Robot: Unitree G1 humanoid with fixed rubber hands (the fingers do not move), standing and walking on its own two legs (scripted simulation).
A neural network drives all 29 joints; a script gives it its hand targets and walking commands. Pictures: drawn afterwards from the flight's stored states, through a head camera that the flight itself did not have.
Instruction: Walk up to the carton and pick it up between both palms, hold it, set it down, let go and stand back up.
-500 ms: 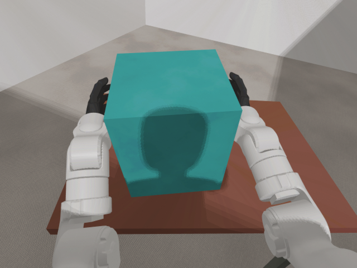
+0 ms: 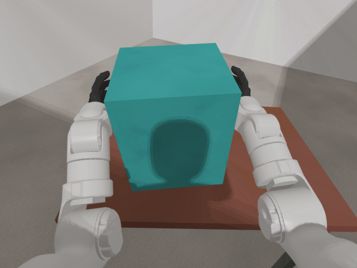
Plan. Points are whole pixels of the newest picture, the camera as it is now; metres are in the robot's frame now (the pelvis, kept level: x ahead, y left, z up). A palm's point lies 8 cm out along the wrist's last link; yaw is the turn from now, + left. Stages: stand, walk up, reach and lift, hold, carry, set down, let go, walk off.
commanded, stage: hold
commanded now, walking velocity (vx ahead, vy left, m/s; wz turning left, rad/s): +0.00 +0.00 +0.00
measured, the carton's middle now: (173, 118) +0.37 +0.01 +0.19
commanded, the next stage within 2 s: none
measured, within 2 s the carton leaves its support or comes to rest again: neither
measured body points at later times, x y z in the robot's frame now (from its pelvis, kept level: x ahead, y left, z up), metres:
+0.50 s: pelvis +0.02 +0.01 +0.00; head -0.05 +0.03 +0.44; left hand +0.40 +0.16 +0.22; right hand +0.41 -0.14 +0.24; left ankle +0.03 +0.14 -0.75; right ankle +0.02 -0.13 -0.75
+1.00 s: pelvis +0.01 +0.00 +0.00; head -0.07 +0.01 +0.44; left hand +0.38 +0.16 +0.24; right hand +0.40 -0.14 +0.26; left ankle +0.03 +0.14 -0.75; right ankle +0.02 -0.13 -0.75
